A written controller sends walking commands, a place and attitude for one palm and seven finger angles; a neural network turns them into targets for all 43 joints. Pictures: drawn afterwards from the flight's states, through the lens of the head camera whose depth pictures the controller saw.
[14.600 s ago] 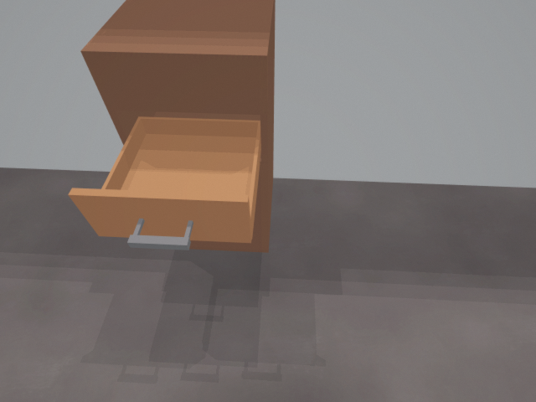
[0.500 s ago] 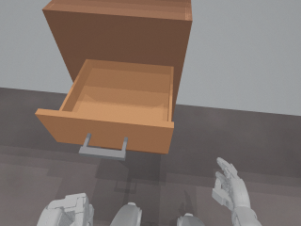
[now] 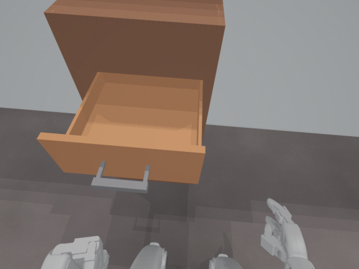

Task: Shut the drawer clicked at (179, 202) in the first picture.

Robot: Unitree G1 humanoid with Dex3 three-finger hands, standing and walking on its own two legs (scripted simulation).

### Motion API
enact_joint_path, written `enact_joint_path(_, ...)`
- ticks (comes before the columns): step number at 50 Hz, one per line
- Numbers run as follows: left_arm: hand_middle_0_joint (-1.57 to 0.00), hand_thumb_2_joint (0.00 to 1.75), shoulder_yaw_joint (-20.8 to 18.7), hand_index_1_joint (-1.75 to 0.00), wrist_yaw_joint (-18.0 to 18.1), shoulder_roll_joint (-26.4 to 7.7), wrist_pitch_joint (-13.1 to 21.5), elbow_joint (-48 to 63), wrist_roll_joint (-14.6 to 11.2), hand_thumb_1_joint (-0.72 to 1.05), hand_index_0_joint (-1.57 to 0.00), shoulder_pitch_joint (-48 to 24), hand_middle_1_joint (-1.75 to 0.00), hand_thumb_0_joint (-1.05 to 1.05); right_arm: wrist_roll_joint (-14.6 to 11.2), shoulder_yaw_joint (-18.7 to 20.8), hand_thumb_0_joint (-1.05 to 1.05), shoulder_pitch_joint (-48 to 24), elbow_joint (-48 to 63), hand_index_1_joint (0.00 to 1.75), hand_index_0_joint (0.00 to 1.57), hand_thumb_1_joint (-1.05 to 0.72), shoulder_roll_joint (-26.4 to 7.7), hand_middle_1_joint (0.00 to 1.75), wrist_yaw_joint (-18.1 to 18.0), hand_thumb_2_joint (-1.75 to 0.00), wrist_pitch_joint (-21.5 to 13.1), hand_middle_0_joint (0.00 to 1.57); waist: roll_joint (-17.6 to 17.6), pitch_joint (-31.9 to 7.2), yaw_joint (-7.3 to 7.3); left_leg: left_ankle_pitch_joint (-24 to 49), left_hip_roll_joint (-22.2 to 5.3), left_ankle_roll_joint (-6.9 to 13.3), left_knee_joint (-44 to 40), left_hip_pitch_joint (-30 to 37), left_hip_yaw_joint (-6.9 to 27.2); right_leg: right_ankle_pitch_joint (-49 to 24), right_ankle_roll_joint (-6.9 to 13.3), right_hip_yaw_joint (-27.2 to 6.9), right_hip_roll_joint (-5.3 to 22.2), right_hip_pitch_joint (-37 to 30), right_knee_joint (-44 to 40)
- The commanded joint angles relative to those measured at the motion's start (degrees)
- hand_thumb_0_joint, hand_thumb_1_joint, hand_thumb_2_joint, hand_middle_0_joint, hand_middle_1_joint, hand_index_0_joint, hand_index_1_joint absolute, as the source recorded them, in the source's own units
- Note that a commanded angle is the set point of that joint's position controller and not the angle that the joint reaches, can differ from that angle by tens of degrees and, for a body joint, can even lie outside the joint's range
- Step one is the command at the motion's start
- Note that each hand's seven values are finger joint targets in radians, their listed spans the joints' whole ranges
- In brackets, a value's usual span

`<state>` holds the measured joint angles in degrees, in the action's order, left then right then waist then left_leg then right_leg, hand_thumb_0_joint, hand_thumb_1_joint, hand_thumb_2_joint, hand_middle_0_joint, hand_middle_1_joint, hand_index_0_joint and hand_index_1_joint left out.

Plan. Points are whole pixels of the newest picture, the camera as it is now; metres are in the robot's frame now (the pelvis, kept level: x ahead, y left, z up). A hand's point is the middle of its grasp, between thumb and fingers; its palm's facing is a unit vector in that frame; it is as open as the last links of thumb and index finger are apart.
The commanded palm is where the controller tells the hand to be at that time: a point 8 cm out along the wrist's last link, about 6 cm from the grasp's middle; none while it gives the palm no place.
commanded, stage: raise the hand and make a fist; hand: left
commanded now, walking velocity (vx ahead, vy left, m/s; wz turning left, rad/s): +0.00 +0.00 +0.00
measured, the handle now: (122, 176) +0.33 +0.18 -0.03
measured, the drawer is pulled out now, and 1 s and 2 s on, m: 0.26 0.26 0.26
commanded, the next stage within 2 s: bring the fist close to the handle in 0.04 s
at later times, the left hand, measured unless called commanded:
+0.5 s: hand (114, 263) +0.14 +0.13 +0.05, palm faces +0.02 -1.00 +0.00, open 3.3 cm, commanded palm +0.09 +0.18 +0.04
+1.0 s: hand (124, 246) +0.17 +0.13 +0.00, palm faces +0.00 -1.00 -0.01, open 3.3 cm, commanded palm +0.14 +0.18 -0.01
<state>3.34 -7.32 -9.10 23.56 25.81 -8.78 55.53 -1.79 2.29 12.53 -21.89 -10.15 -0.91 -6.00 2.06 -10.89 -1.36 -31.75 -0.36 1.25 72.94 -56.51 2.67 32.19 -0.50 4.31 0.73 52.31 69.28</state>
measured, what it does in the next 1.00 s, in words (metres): stands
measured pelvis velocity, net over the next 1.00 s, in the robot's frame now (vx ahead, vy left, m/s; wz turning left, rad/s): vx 0.00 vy -0.01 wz -0.01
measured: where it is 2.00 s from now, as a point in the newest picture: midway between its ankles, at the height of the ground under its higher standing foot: outside the picture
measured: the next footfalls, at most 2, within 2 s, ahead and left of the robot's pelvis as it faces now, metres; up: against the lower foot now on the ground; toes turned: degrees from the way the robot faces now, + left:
none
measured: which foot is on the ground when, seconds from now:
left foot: down 0.00-1.00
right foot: down 0.00-1.00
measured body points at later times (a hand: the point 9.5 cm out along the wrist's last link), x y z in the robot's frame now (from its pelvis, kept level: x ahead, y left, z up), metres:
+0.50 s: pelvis +0.00 -0.01 -0.02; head +0.06 +0.00 +0.43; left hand +0.13 +0.18 +0.05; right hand +0.22 -0.22 -0.07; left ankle +0.04 +0.10 -0.63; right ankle +0.02 -0.13 -0.63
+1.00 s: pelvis +0.00 -0.01 -0.05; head +0.09 +0.00 +0.39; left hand +0.17 +0.18 +0.00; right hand +0.22 -0.23 -0.12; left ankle +0.04 +0.10 -0.63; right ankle +0.02 -0.13 -0.63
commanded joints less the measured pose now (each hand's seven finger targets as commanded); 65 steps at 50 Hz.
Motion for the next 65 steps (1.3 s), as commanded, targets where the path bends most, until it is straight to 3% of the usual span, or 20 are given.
enact_joint_path(1, -1.4, 0.9, -1.2, -1.6, 0.51, -2.53, 4.29, 11.12, -0.14, 0.9, -1.4, 7.84, -1.6, 0.0, -0.31, 2.41, 0.0, -5.78, 11.1, 0.3, 0.2, -0.9, -6.18, 0.3, -0.14, -0.9, -3.38, 0.2, -0.43, -5.35, -0.22, 9.08, 0.52, 0.69, -13.89, 7.25, 0.43, -4.6, 2.43, 0.67, -1.83, -5.38, -11.04)
enact_joint_path(5, -1.4, 0.9, -1.44, -1.6, 0.55, -3.38, 4.41, 10.1, 0.22, 0.9, -1.4, 7.16, -1.6, 0.0, -0.3, 2.28, 0.0, -6.1, 11.13, 0.3, 0.2, -0.9, -6.27, 0.3, -0.26, -0.9, -3.14, 0.2, -1.23, -3.96, -0.08, 7.15, 0.42, 0.73, -13.77, 5.94, 0.58, -2.74, 2.41, 0.27, -1.85, -4.64, -11.47)
enact_joint_path(7, -1.4, 0.9, -0.55, -1.6, 0.41, -2.35, 4.73, 10.93, 0.26, 0.9, -1.4, 7.4, -1.6, 0.0, -0.35, 2.26, 0.0, -5.76, 11.43, 0.3, 0.2, -0.9, -6.29, 0.3, -0.17, -0.9, -3.19, 0.2, -0.53, -5.03, -0.11, 7.67, 0.47, 0.69, -13.89, 7.0, 0.53, -3.31, 2.43, 0.74, -1.88, -4.53, -10.85)
enact_joint_path(10, -1.4, 0.9, -0.14, -1.6, 0.24, -1.93, 5.41, 8.2, 0.54, 0.9, -1.4, 5.1, -1.6, 0.0, -0.01, 2.22, 0.0, -6.07, 10.75, 0.3, 0.2, -0.9, -6.28, 0.3, -0.19, -0.9, -3.37, 0.2, -2.5, -3.59, 0.65, 6.71, 0.57, 0.79, -12.48, 5.1, 0.82, -2.77, 2.31, 0.48, -1.98, -2.62, -10.42)
enact_joint_path(12, -1.4, 0.9, -0.06, -1.6, -0.01, -1.98, 6.38, 7.17, 0.69, 0.9, -1.4, 2.46, -1.6, 0.0, 0.2, 2.04, 0.0, -5.94, 10.3, 0.3, 0.2, -0.9, -6.45, 0.3, -0.18, -0.9, -3.49, 0.2, -1.56, -3.55, 1.02, 4.98, 0.7, 0.7, -11.47, 3.93, 0.82, -0.96, 2.37, 0.29, -1.84, -0.95, -9.61)
enact_joint_path(20, -1.4, 0.9, -1.89, -1.6, -0.03, -3.03, 7.29, 5.92, 0.34, 0.9, -1.4, -0.58, -1.6, 0.0, 0.46, 2.04, 0.0, -6.08, 9.49, 0.3, 0.2, -0.9, -6.57, 0.3, -0.45, -0.9, -3.27, 0.2, -0.26, -8.95, 0.32, 7.61, 0.62, 0.71, -8.84, 3.14, 0.44, -3.53, 2.56, -0.62, -1.89, -0.72, -7.25)
enact_joint_path(29, -1.4, 0.9, -2.96, -1.6, -0.8, -2.71, 7.46, 1.54, -0.41, 0.9, -1.4, -4.09, -1.6, 0.0, 0.61, 2.2, 0.0, -6.6, 7.57, 0.3, 0.2, -0.9, -6.71, 0.3, -0.64, -0.9, -2.98, 0.2, -2.07, -9.26, 1.02, 8.56, 0.77, 0.7, -6.16, 0.37, 0.36, -4.85, 2.44, -1.06, -1.72, 0.53, -5.83)
enact_joint_path(35, -1.4, 0.9, -3.71, -1.6, -0.04, -3.33, 9.29, 0.0, -0.11, 0.9, -1.4, -7.27, -1.6, 0.0, 1.03, 2.26, 0.0, -6.91, 6.34, 0.3, 0.2, -0.9, -7.11, 0.3, -0.59, -0.9, -3.45, 0.2, -0.87, -11.85, 0.85, 9.64, 0.66, 0.57, -4.36, -0.18, 0.56, -5.53, 2.65, -0.83, -1.87, 2.93, -3.13)
enact_joint_path(37, -1.4, 0.9, -2.71, -1.6, -0.12, -2.16, 9.49, -0.35, -0.12, 0.9, -1.4, -7.0, -1.6, 0.0, 1.07, 2.19, 0.0, -6.93, 6.58, 0.3, 0.2, -0.9, -7.13, 0.3, -0.22, -0.9, -3.41, 0.2, -0.14, -12.18, 0.83, 9.45, 0.8, 0.5, -4.08, -0.75, 0.39, -5.5, 2.67, -0.92, -1.71, 2.94, -2.81)
enact_joint_path(40, -1.4, 0.9, -4.07, -1.6, 0.16, -3.4, 9.29, -2.34, 0.18, 0.9, -1.4, -9.77, -1.6, 0.0, 1.11, 2.22, 0.0, -7.12, 5.94, 0.3, 0.2, -0.9, -7.35, 0.3, -0.56, -0.9, -2.88, 0.2, -2.6, -11.73, 1.47, 8.07, 0.57, 0.6, -2.97, -2.54, 0.58, -4.1, 2.54, -1.29, -1.98, 4.33, -2.65)
enact_joint_path(41, -1.4, 0.9, -3.15, -1.6, 0.01, -2.61, 9.51, -2.06, 0.14, 0.9, -1.4, -10.89, -1.6, 0.0, 1.18, 2.03, 0.0, -7.18, 6.09, 0.3, 0.2, -0.9, -7.53, 0.3, -0.52, -0.9, -3.02, 0.2, -1.03, -11.75, 1.75, 7.59, 0.7, 0.54, -2.65, -2.59, 0.41, -3.73, 2.53, -1.35, -1.78, 5.1, -2.29)
enact_joint_path(45, -1.4, 0.9, -4.63, -1.6, -0.02, -3.17, 9.58, -3.35, -0.19, 0.9, -1.4, -10.76, -1.6, 0.0, 1.32, 2.16, 0.0, -7.22, 5.46, 0.3, 0.2, -0.9, -7.49, 0.3, -0.47, -0.9, -2.81, 0.2, -1.19, -14.55, 0.99, 10.1, 0.61, 0.47, -1.74, -2.62, 0.47, -6.31, 2.66, -1.24, -1.9, 4.69, -0.81)
enact_joint_path(46, -1.4, 0.9, -3.68, -1.6, -0.1, -2.56, 9.66, -2.98, -0.15, 0.9, -1.4, -11.58, -1.6, 0.0, 1.32, 2.02, 0.0, -7.14, 5.55, 0.3, 0.2, -0.9, -7.6, 0.3, -0.3, -0.9, -2.88, 0.2, 0.09, -14.54, 1.27, 10.27, 0.67, 0.44, -1.47, -2.47, 0.42, -6.54, 2.69, -1.19, -1.8, 5.31, -0.38)
enact_joint_path(53, -1.4, 0.9, -3.72, -1.6, 0.07, -2.75, 9.83, -5.0, 0.01, 0.9, -1.4, -14.98, -1.6, 0.0, 1.63, 1.94, 0.0, -7.16, 4.9, 0.3, 0.2, -0.9, -7.94, 0.3, -0.03, -0.9, -2.65, 0.2, -1.81, -15.4, 1.84, 9.76, 0.71, 0.36, 0.5, -4.65, 0.79, -6.39, 2.55, -1.24, -1.74, 7.37, 1.26)
enact_joint_path(56, -1.4, 0.9, -3.73, -1.6, 0.47, -2.58, 10.23, -5.6, 0.34, 0.9, -1.4, -16.31, -1.6, 0.0, 1.83, 1.73, 0.0, -7.36, 4.66, 0.3, 0.2, -0.9, -7.98, 0.3, 0.08, -0.9, -2.56, 0.2, -0.51, -15.9, 1.71, 9.69, 0.73, 0.26, 1.11, -5.03, 0.94, -6.03, 2.7, -1.08, -1.83, 8.94, 2.39)
enact_joint_path(60, -1.4, 0.9, -5.75, -1.6, 0.47, -4.32, 10.29, -3.65, -0.39, 0.9, -1.4, -15.02, -1.6, 0.0, 1.62, 2.0, 0.0, -7.56, 4.79, 0.3, 0.2, -0.9, -7.78, 0.3, 0.18, -0.9, -2.23, 0.2, -0.06, -18.59, 0.63, 10.79, 0.67, 0.3, 1.13, -4.53, 0.61, -6.91, 2.79, -1.78, -1.84, 6.99, 2.11)
enact_joint_path(62, -1.4, 0.9, -4.89, -1.6, 0.19, -4.03, 10.24, -1.78, -0.6, 0.9, -1.4, -15.33, -1.6, 0.0, 1.52, 1.9, 0.0, -7.28, 5.03, 0.3, 0.2, -0.9, -7.94, 0.3, 0.27, -0.9, -2.12, 0.2, 1.74, -18.91, 0.86, 11.2, 0.61, 0.32, 0.79, -3.24, 0.66, -7.1, 2.83, -1.45, -1.74, 7.56, 2.19)
enact_joint_path(65, -1.4, 0.9, -4.47, -1.6, 0.01, -3.5, 9.14, -3.58, -0.71, 0.9, -1.4, -15.8, -1.6, 0.0, 1.38, 1.81, 0.0, -7.3, 4.76, 0.3, 0.2, -0.9, -7.93, 0.3, 0.01, -0.9, -1.88, 0.2, -0.62, -16.77, 1.88, 9.92, 0.52, 0.49, 1.04, -4.67, 1.12, -6.13, 2.63, -1.32, -2.02, 8.34, 1.49)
